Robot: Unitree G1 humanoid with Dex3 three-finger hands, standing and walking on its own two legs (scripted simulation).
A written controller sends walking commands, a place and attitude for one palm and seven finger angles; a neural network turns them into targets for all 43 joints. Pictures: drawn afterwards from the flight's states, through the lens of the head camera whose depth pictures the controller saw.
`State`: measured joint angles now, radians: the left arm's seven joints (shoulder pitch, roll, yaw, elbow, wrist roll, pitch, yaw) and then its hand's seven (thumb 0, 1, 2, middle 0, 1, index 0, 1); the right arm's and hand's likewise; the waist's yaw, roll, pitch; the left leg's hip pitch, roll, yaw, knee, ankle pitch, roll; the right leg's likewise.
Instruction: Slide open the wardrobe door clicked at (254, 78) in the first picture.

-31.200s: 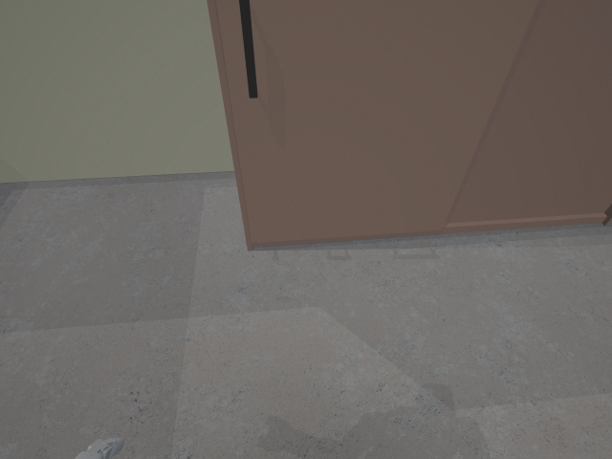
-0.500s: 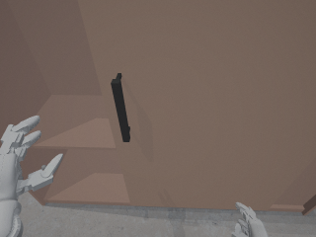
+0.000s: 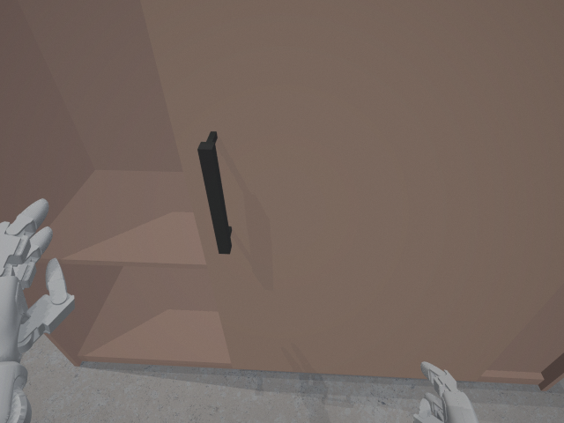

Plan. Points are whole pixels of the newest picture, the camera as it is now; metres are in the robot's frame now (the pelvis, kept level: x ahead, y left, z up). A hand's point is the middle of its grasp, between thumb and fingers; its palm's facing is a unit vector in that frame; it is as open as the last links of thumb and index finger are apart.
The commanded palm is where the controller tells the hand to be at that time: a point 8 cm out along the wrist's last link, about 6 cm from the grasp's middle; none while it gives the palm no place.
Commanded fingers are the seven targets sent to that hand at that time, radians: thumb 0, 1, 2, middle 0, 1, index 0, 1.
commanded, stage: step back with the hand held close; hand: left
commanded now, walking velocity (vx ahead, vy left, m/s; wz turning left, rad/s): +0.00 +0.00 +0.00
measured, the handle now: (219, 197) +0.47 +0.19 +0.08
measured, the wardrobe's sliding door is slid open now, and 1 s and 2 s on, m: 0.57 0.57 0.57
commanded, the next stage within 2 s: stop stepping back and stand still in 1.10 s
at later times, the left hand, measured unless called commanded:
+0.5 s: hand (49, 311) +0.17 +0.28 +0.16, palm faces +0.36 -0.81 -0.47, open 7.5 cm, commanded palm +0.11 +0.32 +0.17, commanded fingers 0.00 0.90 0.90 -0.20 -0.30 -0.20 -0.30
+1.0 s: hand out of the picture +0.05 +0.31 +0.17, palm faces +0.54 -0.74 -0.41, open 7.5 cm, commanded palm -0.01 +0.34 +0.17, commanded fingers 0.00 0.90 0.90 -0.20 -0.30 -0.20 -0.30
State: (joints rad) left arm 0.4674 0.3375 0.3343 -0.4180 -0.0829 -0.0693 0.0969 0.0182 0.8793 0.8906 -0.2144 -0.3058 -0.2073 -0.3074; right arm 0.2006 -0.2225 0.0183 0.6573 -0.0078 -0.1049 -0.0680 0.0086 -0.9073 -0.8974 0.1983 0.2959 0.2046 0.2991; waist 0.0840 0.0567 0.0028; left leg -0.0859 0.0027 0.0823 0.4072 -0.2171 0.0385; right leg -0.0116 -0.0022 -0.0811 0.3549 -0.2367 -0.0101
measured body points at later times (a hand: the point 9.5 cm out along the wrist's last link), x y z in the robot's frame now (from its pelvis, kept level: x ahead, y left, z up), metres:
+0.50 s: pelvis -0.04 +0.03 -0.01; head -0.03 +0.04 +0.44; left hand +0.14 +0.32 +0.18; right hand +0.14 -0.23 -0.07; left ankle +0.01 +0.09 -0.74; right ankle -0.02 -0.11 -0.74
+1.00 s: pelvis -0.12 +0.03 -0.02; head -0.11 +0.05 +0.43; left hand +0.02 +0.35 +0.19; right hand +0.08 -0.19 -0.09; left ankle -0.01 +0.10 -0.73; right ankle -0.03 -0.11 -0.74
